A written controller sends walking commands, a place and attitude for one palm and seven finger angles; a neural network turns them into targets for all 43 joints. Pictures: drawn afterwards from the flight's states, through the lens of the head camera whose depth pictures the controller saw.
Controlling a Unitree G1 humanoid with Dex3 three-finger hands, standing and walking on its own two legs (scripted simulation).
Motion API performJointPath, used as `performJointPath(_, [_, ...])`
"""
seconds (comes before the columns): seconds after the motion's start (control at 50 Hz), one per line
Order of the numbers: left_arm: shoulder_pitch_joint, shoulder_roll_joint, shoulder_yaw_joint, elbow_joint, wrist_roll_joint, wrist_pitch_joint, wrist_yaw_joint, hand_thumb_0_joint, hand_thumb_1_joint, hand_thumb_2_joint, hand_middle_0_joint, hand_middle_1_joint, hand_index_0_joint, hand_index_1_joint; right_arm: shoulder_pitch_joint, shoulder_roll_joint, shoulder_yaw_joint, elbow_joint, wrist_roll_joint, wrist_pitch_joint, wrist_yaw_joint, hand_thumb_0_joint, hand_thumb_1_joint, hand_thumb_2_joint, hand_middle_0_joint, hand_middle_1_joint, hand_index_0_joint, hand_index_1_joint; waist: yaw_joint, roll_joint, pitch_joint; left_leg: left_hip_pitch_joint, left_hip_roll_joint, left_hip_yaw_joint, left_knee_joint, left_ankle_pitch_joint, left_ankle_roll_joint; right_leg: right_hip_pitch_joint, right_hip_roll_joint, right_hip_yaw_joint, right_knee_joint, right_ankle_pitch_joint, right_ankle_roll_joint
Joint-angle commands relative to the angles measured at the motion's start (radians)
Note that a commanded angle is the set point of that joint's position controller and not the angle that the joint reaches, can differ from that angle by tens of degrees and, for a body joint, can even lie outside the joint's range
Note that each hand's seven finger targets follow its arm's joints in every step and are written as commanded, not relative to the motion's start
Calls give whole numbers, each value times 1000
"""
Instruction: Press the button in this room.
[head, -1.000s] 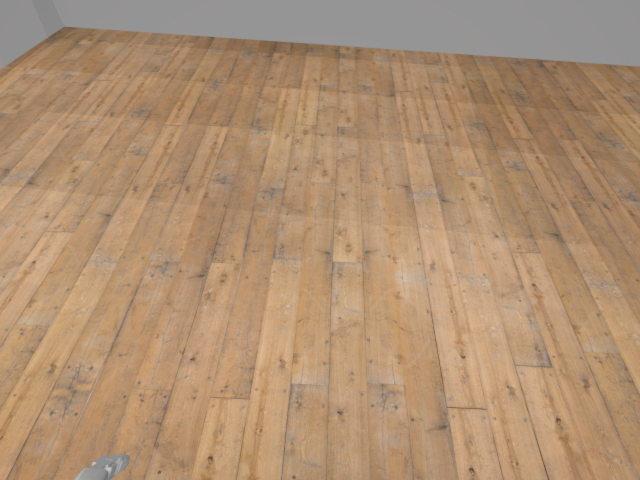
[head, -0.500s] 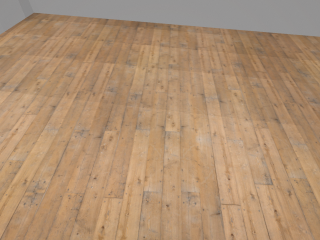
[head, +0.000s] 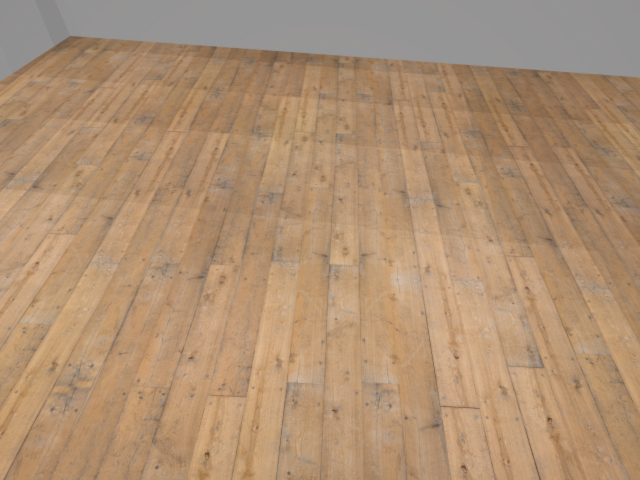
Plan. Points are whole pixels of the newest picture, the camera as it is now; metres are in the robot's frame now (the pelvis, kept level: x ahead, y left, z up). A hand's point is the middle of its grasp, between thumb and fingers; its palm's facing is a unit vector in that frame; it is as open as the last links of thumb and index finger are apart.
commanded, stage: turn or walk to find it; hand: left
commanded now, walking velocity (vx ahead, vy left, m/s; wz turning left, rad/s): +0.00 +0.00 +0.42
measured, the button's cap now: out of the picture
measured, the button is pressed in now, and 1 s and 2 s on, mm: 0 0 0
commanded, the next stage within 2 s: none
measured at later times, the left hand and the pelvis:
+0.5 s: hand out of the picture +0.02 +0.21 -0.17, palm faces +0.17 -0.95 -0.25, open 7.4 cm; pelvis -0.03 +0.00 -0.01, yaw +10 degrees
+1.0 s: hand out of the picture -0.14 +0.19 -0.20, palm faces +0.45 -0.86 -0.23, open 7.4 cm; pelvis -0.07 +0.00 -0.02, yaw +25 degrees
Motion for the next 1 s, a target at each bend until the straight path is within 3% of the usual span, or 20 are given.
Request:
performJointPath(0.0, [5, 141, 39, -67, 2, 1, 24, 0, 900, 900, -200, -300, -200, -300, -24, -135, -24, -78, 0, -1, -9, 0, -900, -900, 200, 300, 200, 300, 10, 5, -45, -71, 110, -112, -16, 121, 32, -7, -121, 73, -15, 65, -16])
performJointPath(0.16, [54, 129, 56, -144, 8, 24, 39, 0, 900, 900, -200, -300, -200, -300, 71, -61, -41, -139, -1, 37, -4, 0, -900, -900, 200, 300, 200, 300, -2, -122, -68, -155, 40, -60, 227, 72, 8, -73, -256, 110, 7, 76, -84])
performJointPath(0.2, [40, 118, 59, -171, 10, 27, 42, 0, 900, 900, -200, -300, -200, -300, 99, -54, -50, -150, 0, 39, -3, 0, -900, -900, 200, 300, 200, 300, -17, -92, -66, -139, 50, -79, 227, 67, 16, -124, -252, 75, 54, 56, -82])
performJointPath(0.24, [25, 80, 59, -193, 9, 33, 41, 0, 900, 900, -200, -300, -200, -300, 121, -72, -57, -161, -7, 36, 1, 0, -900, -900, 200, 300, 200, 300, -29, 54, -41, -149, 111, -224, 103, 113, 57, -186, -142, -24, 198, -70, -21])
performJointPath(0.26, [21, 44, 57, -205, 5, 35, 42, 0, 900, 900, -200, -300, -200, -300, 138, -106, -66, -170, -13, 30, -2, 0, -900, -900, 200, 300, 200, 300, -37, 195, -30, -154, 207, -417, -30, 144, 120, -218, -33, -88, 361, -169, 24])
performJointPath(0.28, [11, 35, 55, -218, 6, 31, 44, 0, 900, 900, -200, -300, -200, -300, 158, -121, -74, -174, -8, 25, -8, 0, -900, -900, 200, 300, 200, 300, -39, 233, -26, -119, 269, -532, -93, 238, 191, -281, -6, -46, 508, -333, 29])
performJointPath(0.3, [16, 31, 60, -218, 7, 30, 46, 0, 900, 900, -200, -300, -200, -300, 165, -118, -77, -174, -7, 24, -17, 0, -900, -900, 200, 300, 200, 300, -34, 208, -34, -96, 276, -547, -87, 277, 222, -311, -21, 9, 598, -358, 24])
performJointPath(0.36, [55, -5, 63, -203, 1, 27, 40, 0, 900, 900, -200, -300, -200, -300, 127, -91, -80, -194, -9, 27, -27, 0, -900, -900, 200, 300, 200, 300, -12, 168, -86, -42, 214, -444, -30, 310, 211, -313, -24, 22, 596, -302, 33])
performJointPath(0.44, [66, -42, 61, -214, -6, 24, 38, 0, 900, 900, -200, -300, -200, -300, 158, -80, -93, -193, -12, 35, -28, 0, -900, -900, 200, 300, 200, 300, -27, 148, -116, -12, 189, -459, -8, 351, 204, -238, 8, 8, 403, -293, 37])
performJointPath(0.52, [178, -27, 72, -193, -7, 16, 43, 0, 900, 900, -200, -300, -200, -300, 123, -64, -101, -215, -3, 46, -17, 0, -900, -900, 200, 300, 200, 300, 19, 129, -130, -166, 97, -408, 49, 177, 113, 31, 19, -16, 26, -67, 33])
performJointPath(0.54, [208, 24, 85, -188, 4, 10, 48, 0, 900, 900, -200, -300, -200, -300, 115, -20, -98, -228, 5, 49, -10, 0, -900, -900, 200, 300, 200, 300, 31, 7, -113, -325, 32, -323, 155, -3, 55, 158, -103, 84, -70, -78, -3])
performJointPath(0.56, [194, 115, 104, -201, 20, 6, 54, 0, 900, 900, -200, -300, -200, -300, 121, 38, -90, -256, 5, 49, -7, 0, -900, -900, 200, 300, 200, 300, 31, -263, -53, -511, -98, -104, 395, -248, -22, 167, -378, 373, -161, -135, -107])
performJointPath(0.58, [157, 123, 102, -229, 13, 8, 54, 0, 900, 900, -200, -300, -200, -300, 81, -7, -106, -263, -10, 55, -6, 0, -900, -900, 200, 300, 200, 300, 44, -211, -26, -466, -57, -96, 590, -325, -24, -16, -471, 383, -175, -94, -170])
performJointPath(0.66, [64, 29, 75, -236, 15, -7, 46, 0, 900, 900, -200, -300, -200, -300, 121, 24, -101, -200, -7, 69, 13, 0, -900, -900, 200, 300, 200, 300, -30, -150, 47, -430, -3, -43, 822, -159, -41, -95, -274, 105, -94, 129, -135])
performJointPath(0.84, [224, 86, 92, -180, 27, -2, 46, 0, 900, 900, -200, -300, -200, -300, -27, 45, -69, -229, 6, 62, 13, 0, -900, -900, 200, 300, 200, 300, 50, -194, -4, -295, 9, 62, 453, -254, -48, 35, -318, 36, 6, 451, -160])
performJointPath(0.9, [203, 100, 99, -175, 26, 4, 44, 0, 900, 900, -200, -300, -200, -300, 20, 39, -67, -219, 9, 50, 10, 0, -900, -900, 200, 300, 200, 300, 24, -208, -44, -171, -5, 98, 239, -176, -34, 32, -309, -10, 90, 489, -116])
performJointPath(0.92, [190, 96, 100, -173, 19, 8, 43, 0, 900, 900, -200, -300, -200, -300, 57, 23, -69, -211, 7, 44, 8, 0, -900, -900, 200, 300, 200, 300, -1, -189, -60, -77, 2, 93, 113, -71, -25, -13, -293, -44, 145, 438, -77])
performJointPath(0.94, [189, 68, 95, -180, 11, 14, 40, 0, 900, 900, -200, -300, -200, -300, 106, -29, -78, -200, 3, 32, 8, 0, -900, -900, 200, 300, 200, 300, -27, -57, -102, 83, 73, 20, 4, 106, 0, -118, -251, -98, 278, 297, -25])
performJointPath(0.96, [203, 1, 84, -215, 6, 19, 32, 0, 900, 900, -200, -300, -200, -300, 137, -131, -101, -202, -5, 25, 6, 0, -900, -900, 200, 300, 200, 300, -33, 248, -124, 224, 338, -300, -14, 477, 114, -374, -120, -161, 486, -224, 55])
performJointPath(0.98, [146, -9, 69, -243, 18, 25, 37, 0, 900, 900, -200, -300, -200, -300, 186, -165, -106, -196, 4, 35, 4, 0, -900, -900, 200, 300, 200, 300, -58, 232, -112, 162, 415, -301, -1, 640, 197, -385, -99, -102, 624, -436, 55])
